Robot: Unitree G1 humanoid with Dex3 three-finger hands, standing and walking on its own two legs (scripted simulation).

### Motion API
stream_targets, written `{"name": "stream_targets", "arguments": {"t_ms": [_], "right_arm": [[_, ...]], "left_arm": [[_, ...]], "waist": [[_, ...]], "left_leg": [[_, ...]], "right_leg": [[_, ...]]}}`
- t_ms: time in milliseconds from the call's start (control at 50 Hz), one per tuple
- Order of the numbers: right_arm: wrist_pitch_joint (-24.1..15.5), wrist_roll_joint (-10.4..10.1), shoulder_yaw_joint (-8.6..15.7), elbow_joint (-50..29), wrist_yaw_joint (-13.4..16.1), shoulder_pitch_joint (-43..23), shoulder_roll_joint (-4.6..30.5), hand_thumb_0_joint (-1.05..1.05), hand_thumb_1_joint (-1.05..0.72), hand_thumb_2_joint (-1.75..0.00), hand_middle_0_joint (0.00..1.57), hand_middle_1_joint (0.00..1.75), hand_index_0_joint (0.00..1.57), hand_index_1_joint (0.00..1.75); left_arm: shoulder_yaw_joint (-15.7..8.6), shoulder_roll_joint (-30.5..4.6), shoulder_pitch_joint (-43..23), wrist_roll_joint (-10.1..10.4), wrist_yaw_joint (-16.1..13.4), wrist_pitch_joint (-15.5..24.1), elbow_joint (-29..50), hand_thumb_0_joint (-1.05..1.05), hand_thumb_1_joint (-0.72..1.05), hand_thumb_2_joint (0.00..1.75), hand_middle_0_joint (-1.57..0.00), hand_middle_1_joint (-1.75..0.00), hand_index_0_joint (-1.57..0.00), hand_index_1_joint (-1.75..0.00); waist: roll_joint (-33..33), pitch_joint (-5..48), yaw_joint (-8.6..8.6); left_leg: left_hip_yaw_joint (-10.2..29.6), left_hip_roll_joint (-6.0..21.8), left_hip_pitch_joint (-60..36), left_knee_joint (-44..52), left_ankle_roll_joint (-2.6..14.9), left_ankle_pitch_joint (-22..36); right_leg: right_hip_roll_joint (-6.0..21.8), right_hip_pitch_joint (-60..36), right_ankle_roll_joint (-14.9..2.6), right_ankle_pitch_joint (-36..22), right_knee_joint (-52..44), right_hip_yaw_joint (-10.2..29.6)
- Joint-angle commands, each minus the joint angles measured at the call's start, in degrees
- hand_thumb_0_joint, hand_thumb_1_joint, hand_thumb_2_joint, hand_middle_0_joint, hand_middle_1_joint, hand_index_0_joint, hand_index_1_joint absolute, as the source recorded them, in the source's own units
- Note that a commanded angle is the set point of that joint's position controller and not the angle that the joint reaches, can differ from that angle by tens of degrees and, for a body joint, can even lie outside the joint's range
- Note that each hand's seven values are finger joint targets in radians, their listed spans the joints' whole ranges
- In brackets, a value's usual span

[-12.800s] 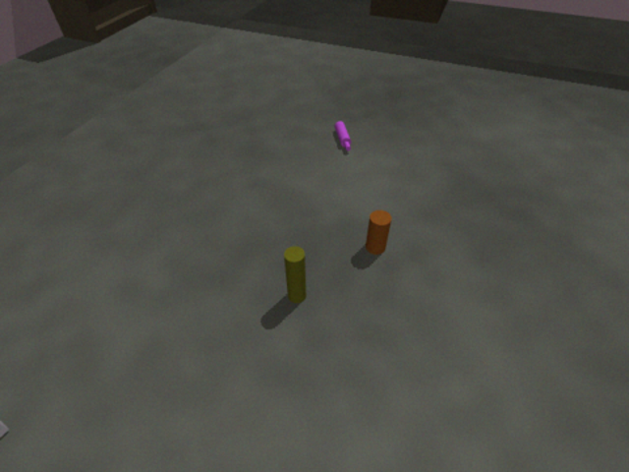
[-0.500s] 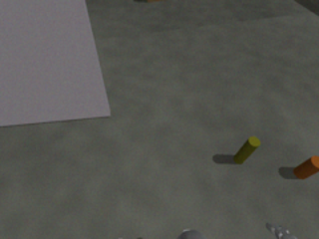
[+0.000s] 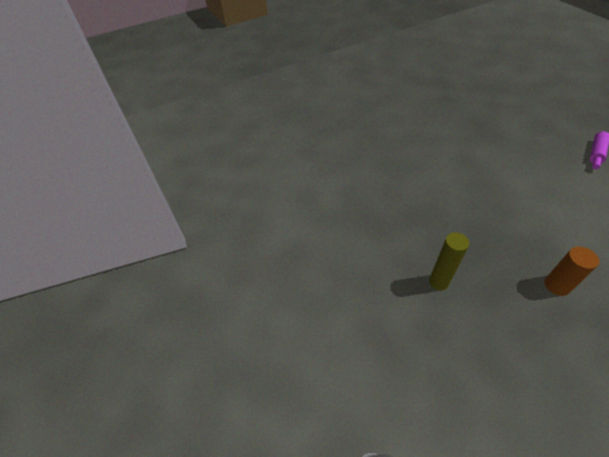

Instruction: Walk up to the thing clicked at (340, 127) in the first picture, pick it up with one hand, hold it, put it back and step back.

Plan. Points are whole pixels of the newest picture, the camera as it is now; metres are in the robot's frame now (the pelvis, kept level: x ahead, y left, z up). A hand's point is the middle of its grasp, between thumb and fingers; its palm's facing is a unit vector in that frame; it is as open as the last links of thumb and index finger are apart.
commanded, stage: walk up
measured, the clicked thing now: (599, 151) +1.40 -1.32 -0.72
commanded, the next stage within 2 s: stand in 0.88 s
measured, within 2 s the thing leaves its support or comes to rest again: neither
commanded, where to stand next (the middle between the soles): +0.09 +0.03 m, yaw -4 degrees
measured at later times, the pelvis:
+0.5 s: pelvis +0.00 +0.01 +0.02, yaw -5 degrees
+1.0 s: pelvis +0.01 +0.02 +0.03, yaw -6 degrees
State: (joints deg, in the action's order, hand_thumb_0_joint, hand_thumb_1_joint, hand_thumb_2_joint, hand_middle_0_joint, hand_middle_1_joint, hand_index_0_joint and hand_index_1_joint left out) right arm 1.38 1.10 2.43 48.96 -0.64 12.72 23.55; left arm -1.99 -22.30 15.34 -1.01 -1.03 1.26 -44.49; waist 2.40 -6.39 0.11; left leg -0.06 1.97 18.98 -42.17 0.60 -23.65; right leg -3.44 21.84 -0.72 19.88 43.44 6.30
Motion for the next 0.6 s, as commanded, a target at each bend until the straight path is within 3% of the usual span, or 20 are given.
{"name": "stream_targets", "arguments": {"t_ms": [0,20,40,60,80,100,140,160,180,200,220,240,280,320,360,420,480,520,580], "right_arm": [[-3.6,1.4,3.9,-2.5,1.3,4.8,12.1,0.0,-0.9,-0.9,0.2,0.3,0.2,0.3],[-3.8,1.0,3.9,-3.6,1.1,0.2,14.7,0.0,-0.9,-0.9,0.2,0.3,0.2,0.3],[-3.8,0.5,4.6,-3.6,0.7,-2.5,16.8,0.0,-0.9,-0.9,0.2,0.3,0.2,0.3],[-3.7,0.5,4.3,-3.7,0.6,-5.2,15.0,0.0,-0.9,-0.9,0.2,0.3,0.2,0.3],[-3.5,0.7,3.6,-3.8,0.4,-6.1,13.8,0.0,-0.9,-0.9,0.2,0.3,0.2,0.3],[-3.5,0.6,2.8,-3.7,0.4,-6.8,11.9,0.0,-0.9,-0.9,0.2,0.3,0.2,0.3],[-3.2,0.1,2.3,-2.3,0.1,-5.2,11.4,0.0,-0.9,-0.9,0.2,0.3,0.2,0.3],[-2.9,-0.1,1.8,-1.8,0.0,-4.8,10.7,0.0,-0.9,-0.9,0.2,0.3,0.2,0.3],[-2.5,-0.2,1.5,-2.0,-0.1,-4.3,9.9,0.0,-0.9,-0.9,0.2,0.3,0.2,0.3],[-2.3,-0.5,1.3,-2.3,-0.2,-5.0,8.9,0.0,-0.9,-0.9,0.2,0.3,0.2,0.3],[-2.0,-0.4,1.5,-1.4,0.1,-4.3,9.0,0.0,-0.9,-0.9,0.2,0.3,0.2,0.3],[-2.0,-0.1,1.8,-0.3,0.2,-3.3,9.1,0.0,-0.9,-0.9,0.2,0.3,0.2,0.3],[-2.6,-0.5,1.8,1.1,0.0,-2.5,9.9,0.0,-0.9,-0.9,0.2,0.3,0.2,0.3],[-3.0,-0.7,1.8,1.9,-0.2,-3.7,10.2,0.0,-0.9,-0.9,0.2,0.3,0.2,0.3],[-3.2,-0.8,1.3,2.4,-0.1,-5.1,10.2,0.0,-0.9,-0.9,0.2,0.3,0.2,0.3],[-3.1,-1.1,1.2,3.8,0.1,-5.6,10.0,0.0,-0.9,-0.9,0.2,0.3,0.2,0.3],[-3.0,-0.9,1.3,5.3,0.1,-5.9,10.4,0.0,-0.9,-0.9,0.2,0.3,0.2,0.3],[-2.9,-0.9,1.2,5.8,0.0,-7.7,10.4,0.0,-0.9,-0.9,0.2,0.3,0.2,0.3],[-2.8,-0.7,1.4,7.1,0.1,-8.0,10.4,0.0,-0.9,-0.9,0.2,0.3,0.2,0.3]], "left_arm": [[-2.3,-8.3,-0.9,1.2,-0.8,0.9,4.4,0.0,0.9,0.9,-0.2,-0.3,-0.2,-0.3],[-1.8,-7.9,-0.7,1.6,-1.0,0.7,3.2,0.0,0.9,0.9,-0.2,-0.3,-0.2,-0.3],[-3.0,-12.9,-1.3,0.9,-1.5,0.7,1.3,0.0,0.9,0.9,-0.2,-0.3,-0.2,-0.3],[-3.0,-13.6,0.2,0.8,-1.1,1.1,-0.1,0.0,0.9,0.9,-0.2,-0.3,-0.2,-0.3],[-3.1,-13.2,0.1,0.6,-0.6,1.5,-1.1,0.0,0.9,0.9,-0.2,-0.3,-0.2,-0.3],[-3.1,-11.5,0.7,0.8,-0.3,1.9,-2.3,0.0,0.9,0.9,-0.2,-0.3,-0.2,-0.3],[-3.2,-11.2,0.9,0.6,0.0,2.3,-3.9,0.0,0.9,0.9,-0.2,-0.3,-0.2,-0.3],[-3.5,-11.2,1.2,0.7,-0.3,2.3,-4.7,0.0,0.9,0.9,-0.2,-0.3,-0.2,-0.3],[-3.5,-12.2,0.7,0.3,-0.6,2.7,-4.7,0.0,0.9,0.9,-0.2,-0.3,-0.2,-0.3],[-3.2,-13.7,-0.6,-0.1,-0.8,3.0,-4.6,0.0,0.9,0.9,-0.2,-0.3,-0.2,-0.3],[-3.4,-15.6,-2.3,0.0,-0.6,2.9,-5.0,0.0,0.9,0.9,-0.2,-0.3,-0.2,-0.3],[-3.0,-15.3,-4.7,0.2,-0.3,2.6,-5.1,0.0,0.9,0.9,-0.2,-0.3,-0.2,-0.3],[-2.2,-13.1,-8.0,0.5,0.0,2.5,-5.1,0.0,0.9,0.9,-0.2,-0.3,-0.2,-0.3],[-1.7,-11.6,-7.8,0.5,0.1,2.8,-6.4,0.0,0.9,0.9,-0.2,-0.3,-0.2,-0.3],[-1.6,-11.5,-6.7,0.6,0.1,3.0,-8.0,0.0,0.9,0.9,-0.2,-0.3,-0.2,-0.3],[-1.4,-11.8,-7.6,0.8,-0.1,3.1,-9.5,0.0,0.9,0.9,-0.2,-0.3,-0.2,-0.3],[-1.0,-10.9,-8.9,1.2,-0.3,2.8,-10.1,0.0,0.9,0.9,-0.2,-0.3,-0.2,-0.3],[-0.8,-10.7,-8.9,1.2,-0.3,2.6,-11.3,0.0,0.9,0.9,-0.2,-0.3,-0.2,-0.3],[-0.7,-10.5,-10.4,1.2,-0.3,2.1,-12.0,0.0,0.9,0.9,-0.2,-0.3,-0.2,-0.3]], "waist": [[1.5,10.9,-2.6],[8.0,7.6,-1.24],[8.9,5.6,-1.5],[6.8,4.1,0.61],[6.1,3.5,0.88],[6.6,3.7,1.5],[7.8,4.3,1.17],[8.1,4.8,1.61],[6.7,6.1,1.2],[2.3,5.9,0.79],[-1.1,4.7,-0.46],[-2.5,3.5,-1.57],[-2.3,4.1,-2.62],[-3.6,4.8,-1.61],[-5.2,6.0,-0.47],[-6.4,8.2,-0.88],[-4.7,8.2,-1.09],[-3.7,7.9,-0.37],[-3.1,7.1,-0.58]], "left_leg": [[14.9,9.7,-14.4,19.8,4.79,8.1],[25.3,17.6,-10.4,24.6,9.46,4.2],[28.4,23.2,-2.9,23.9,15.01,2.6],[23.7,20.9,-1.1,21.5,15.04,4.1],[14.4,15.3,-1.6,19.0,11.6,6.7],[9.2,10.8,-2.0,16.5,7.95,11.1],[5.1,7.5,1.3,13.3,4.53,13.7],[4.5,7.7,2.1,11.9,4.0,12.7],[3.7,7.0,3.0,10.3,3.31,11.4],[2.6,4.0,5.3,8.7,1.52,3.8],[0.9,2.7,-0.5,6.4,1.22,-2.6],[1.3,2.1,-4.3,6.9,1.38,-3.5],[2.8,3.5,-7.4,11.8,2.4,0.5],[4.7,5.6,-7.0,15.3,3.88,2.8],[4.3,6.1,-6.0,15.2,4.1,6.8],[1.8,5.1,-8.6,14.6,3.02,12.0],[1.9,5.8,-10.6,17.0,3.02,12.6],[2.2,6.2,-10.4,17.9,3.42,11.5],[2.6,7.0,-9.9,21.0,3.33,9.0]], "right_leg": [[5.0,6.0,-2.81,-12.2,1.4,8.4],[-2.3,8.7,-0.54,6.8,4.9,1.2],[1.2,3.7,-0.17,13.6,10.4,0.7],[3.4,0.4,-0.22,11.6,7.2,0.0],[2.7,-1.7,-0.86,10.2,0.4,-0.8],[1.3,-3.4,-1.4,2.9,-5.0,-1.4],[0.8,-11.5,-1.91,-8.4,-11.7,-2.7],[1.1,-13.9,-2.47,-8.1,-13.3,-1.9],[2.8,-15.8,-3.46,-8.4,-14.2,1.6],[8.5,-12.9,-5.72,-5.5,-15.5,12.4],[12.7,-4.7,-8.2,2.0,-18.4,18.0],[13.6,0.6,-8.41,6.8,-20.7,19.5],[10.1,1.1,-5.38,2.5,-19.3,13.5],[6.6,-1.8,-3.68,-5.6,-16.6,8.1],[6.0,-6.1,-3.31,-11.6,-15.7,7.1],[7.8,-8.4,-3.3,-19.5,-15.3,8.1],[7.6,-7.4,-2.79,-19.4,-15.8,7.5],[6.9,-8.2,-2.39,-17.9,-16.2,6.6],[6.5,-8.5,-2.06,-15.7,-16.3,6.1]]}}
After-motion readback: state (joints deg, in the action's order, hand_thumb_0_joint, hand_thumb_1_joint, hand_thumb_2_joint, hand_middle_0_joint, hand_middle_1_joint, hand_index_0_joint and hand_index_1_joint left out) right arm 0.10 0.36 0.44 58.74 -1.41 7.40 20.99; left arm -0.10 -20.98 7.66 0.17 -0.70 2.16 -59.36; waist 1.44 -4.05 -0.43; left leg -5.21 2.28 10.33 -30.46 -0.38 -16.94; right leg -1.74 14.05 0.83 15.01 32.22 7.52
